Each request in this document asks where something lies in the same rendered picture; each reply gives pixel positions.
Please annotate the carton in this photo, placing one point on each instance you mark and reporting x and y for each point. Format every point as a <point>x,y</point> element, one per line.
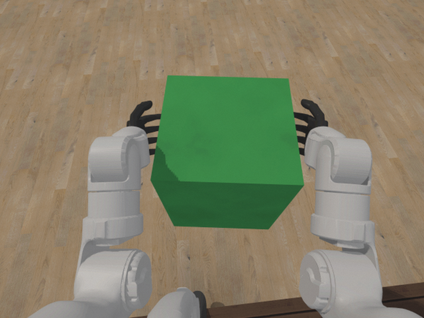
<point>227,154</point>

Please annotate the right robot hand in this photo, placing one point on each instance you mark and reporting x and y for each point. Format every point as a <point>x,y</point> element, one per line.
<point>318,120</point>

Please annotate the left robot hand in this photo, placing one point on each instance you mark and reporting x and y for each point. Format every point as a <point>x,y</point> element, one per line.
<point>137,121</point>

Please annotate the robot left thigh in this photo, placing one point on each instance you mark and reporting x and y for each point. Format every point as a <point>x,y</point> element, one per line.
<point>178,304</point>

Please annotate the right robot forearm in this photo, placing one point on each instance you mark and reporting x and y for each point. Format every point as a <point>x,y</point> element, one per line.
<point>343,172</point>

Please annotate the robot left upper arm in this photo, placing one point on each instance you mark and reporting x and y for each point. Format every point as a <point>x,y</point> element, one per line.
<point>111,283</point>

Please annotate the robot right upper arm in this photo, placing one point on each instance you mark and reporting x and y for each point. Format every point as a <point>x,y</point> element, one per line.
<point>343,284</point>

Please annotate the left robot forearm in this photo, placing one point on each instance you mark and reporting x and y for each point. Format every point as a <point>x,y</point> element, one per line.
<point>114,170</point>

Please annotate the left robot foot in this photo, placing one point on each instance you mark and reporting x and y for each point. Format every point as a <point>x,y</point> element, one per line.
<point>202,304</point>

